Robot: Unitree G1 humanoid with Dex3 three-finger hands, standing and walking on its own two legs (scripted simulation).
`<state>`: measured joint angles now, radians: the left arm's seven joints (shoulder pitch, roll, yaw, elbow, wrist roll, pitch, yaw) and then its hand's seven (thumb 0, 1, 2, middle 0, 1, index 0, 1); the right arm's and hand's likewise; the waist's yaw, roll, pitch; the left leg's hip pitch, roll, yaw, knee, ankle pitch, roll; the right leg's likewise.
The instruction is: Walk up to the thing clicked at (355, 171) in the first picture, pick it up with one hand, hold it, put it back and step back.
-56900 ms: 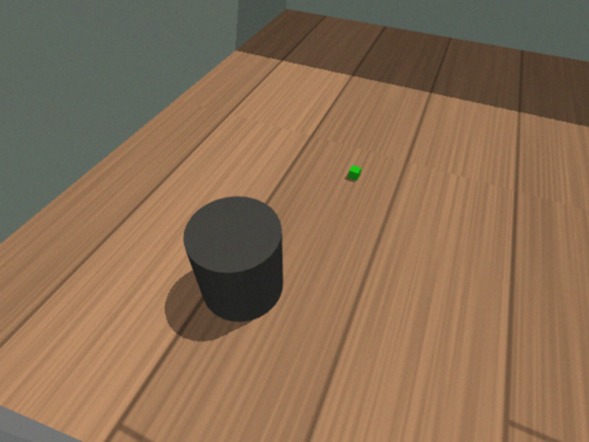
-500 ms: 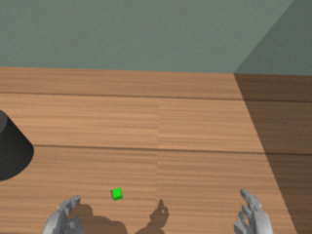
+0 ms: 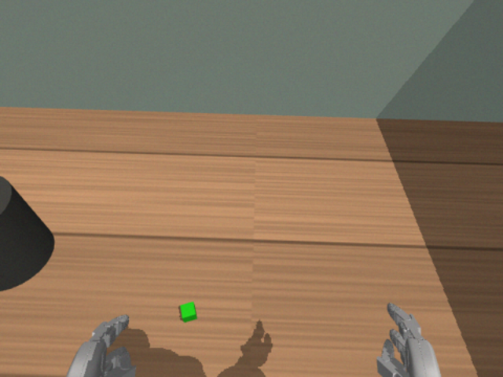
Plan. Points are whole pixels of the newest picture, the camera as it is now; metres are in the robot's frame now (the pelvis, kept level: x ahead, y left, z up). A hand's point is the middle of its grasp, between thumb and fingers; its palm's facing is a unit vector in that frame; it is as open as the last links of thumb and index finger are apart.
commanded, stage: stand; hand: left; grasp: from above
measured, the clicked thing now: (188, 312) +0.47 +0.21 -0.69
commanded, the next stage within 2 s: none
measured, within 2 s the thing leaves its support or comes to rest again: neither
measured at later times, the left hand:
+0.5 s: hand out of the picture +0.08 +0.25 -0.11, palm faces +0.02 -0.95 -0.33, open 7.4 cm
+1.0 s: hand out of the picture +0.02 +0.25 -0.10, palm faces +0.02 -0.94 -0.34, open 7.4 cm
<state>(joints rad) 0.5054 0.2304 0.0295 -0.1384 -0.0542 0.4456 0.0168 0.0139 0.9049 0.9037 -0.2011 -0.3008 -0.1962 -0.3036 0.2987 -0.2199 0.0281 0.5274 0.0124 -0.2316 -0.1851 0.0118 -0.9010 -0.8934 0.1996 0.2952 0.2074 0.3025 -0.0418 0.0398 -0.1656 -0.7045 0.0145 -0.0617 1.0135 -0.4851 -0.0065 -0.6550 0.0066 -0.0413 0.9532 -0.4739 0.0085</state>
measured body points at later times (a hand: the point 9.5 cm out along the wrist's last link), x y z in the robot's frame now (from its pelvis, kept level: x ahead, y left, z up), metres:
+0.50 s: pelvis +0.00 +0.01 +0.04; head +0.00 +0.02 +0.49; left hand +0.08 +0.29 -0.08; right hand +0.08 -0.27 -0.08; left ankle +0.01 +0.12 -0.68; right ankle +0.00 -0.13 -0.68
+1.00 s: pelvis -0.02 +0.01 +0.06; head -0.03 +0.00 +0.51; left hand +0.02 +0.30 -0.07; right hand +0.04 -0.27 -0.08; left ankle +0.01 +0.12 -0.68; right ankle +0.00 -0.13 -0.68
